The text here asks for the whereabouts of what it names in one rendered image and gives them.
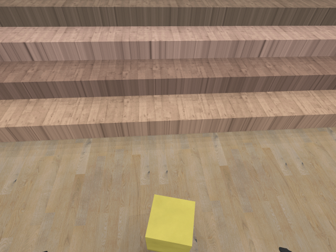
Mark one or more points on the carton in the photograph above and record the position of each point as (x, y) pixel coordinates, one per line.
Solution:
(170, 226)

